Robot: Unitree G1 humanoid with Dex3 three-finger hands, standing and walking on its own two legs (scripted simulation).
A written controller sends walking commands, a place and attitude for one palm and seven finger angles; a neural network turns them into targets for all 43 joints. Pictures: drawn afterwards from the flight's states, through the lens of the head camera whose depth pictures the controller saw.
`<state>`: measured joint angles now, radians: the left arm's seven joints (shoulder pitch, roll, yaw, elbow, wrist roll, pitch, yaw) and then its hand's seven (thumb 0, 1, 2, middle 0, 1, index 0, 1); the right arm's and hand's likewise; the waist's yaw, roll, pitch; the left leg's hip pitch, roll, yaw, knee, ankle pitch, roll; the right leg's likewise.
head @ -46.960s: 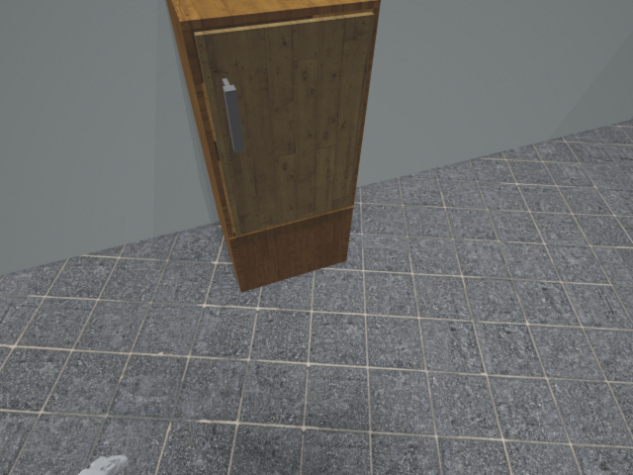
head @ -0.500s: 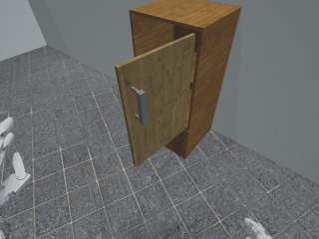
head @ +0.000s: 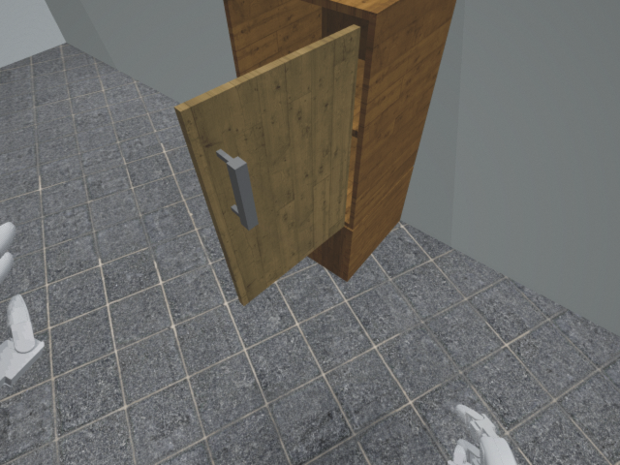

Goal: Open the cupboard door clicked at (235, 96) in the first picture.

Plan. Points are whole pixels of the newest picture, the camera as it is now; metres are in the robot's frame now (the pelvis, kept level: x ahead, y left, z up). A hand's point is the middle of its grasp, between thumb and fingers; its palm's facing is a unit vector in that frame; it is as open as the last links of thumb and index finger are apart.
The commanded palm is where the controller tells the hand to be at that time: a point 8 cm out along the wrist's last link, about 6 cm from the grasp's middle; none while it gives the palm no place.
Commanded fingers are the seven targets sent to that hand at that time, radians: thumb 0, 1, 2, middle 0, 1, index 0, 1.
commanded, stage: stop stepping back and stand still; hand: left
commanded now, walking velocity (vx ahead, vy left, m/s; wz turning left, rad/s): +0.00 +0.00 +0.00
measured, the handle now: (236, 190) +0.55 +0.17 +0.00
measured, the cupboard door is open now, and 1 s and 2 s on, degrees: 83 83 83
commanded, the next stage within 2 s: let the arm hang, fingers relaxed in 1.50 s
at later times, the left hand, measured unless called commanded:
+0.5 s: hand (126, 336) +0.20 +0.18 +0.16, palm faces +0.42 -0.74 -0.53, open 7.5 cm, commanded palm +0.14 +0.22 +0.18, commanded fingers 0.00 0.90 0.90 -0.20 -0.30 -0.20 -0.30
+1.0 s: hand (201, 369) +0.18 +0.11 +0.16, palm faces +0.38 -0.72 -0.58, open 7.5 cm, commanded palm +0.10 +0.15 +0.18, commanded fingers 0.00 0.90 0.90 -0.20 -0.30 -0.20 -0.30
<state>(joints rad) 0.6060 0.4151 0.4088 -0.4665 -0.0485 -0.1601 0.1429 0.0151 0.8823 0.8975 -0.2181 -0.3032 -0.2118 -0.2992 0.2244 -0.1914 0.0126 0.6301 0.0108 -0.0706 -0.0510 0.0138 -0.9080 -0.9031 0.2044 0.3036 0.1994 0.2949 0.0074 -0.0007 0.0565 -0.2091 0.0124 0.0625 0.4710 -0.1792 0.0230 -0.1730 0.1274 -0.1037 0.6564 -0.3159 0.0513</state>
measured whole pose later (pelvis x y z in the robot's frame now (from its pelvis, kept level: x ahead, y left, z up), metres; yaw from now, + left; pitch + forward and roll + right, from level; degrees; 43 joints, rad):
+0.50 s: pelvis +0.01 -0.08 +0.00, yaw +2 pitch -1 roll +2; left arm 0.56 0.40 0.39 -0.47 -0.03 -0.19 0.17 0.01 0.88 0.90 -0.22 -0.30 -0.21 -0.30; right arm 0.13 -0.25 -0.02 0.56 0.02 -0.01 -0.06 0.01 -0.91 -0.90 0.20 0.30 0.20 0.29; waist 0.00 0.01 0.09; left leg -0.22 -0.01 0.09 0.44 -0.15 0.06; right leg -0.16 0.15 -0.08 0.45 -0.24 0.01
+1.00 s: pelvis -0.02 -0.15 +0.02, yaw +3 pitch -1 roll +6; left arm 0.55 0.39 0.38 -0.39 -0.02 -0.20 0.16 0.01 0.88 0.90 -0.22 -0.30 -0.21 -0.30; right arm 0.16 -0.24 -0.03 0.62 0.02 -0.01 -0.05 0.01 -0.91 -0.90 0.20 0.30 0.20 0.29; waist -0.03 -0.02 0.11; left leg -0.23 -0.02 0.13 0.53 -0.34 0.03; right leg -0.17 0.06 -0.07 0.33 -0.14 0.02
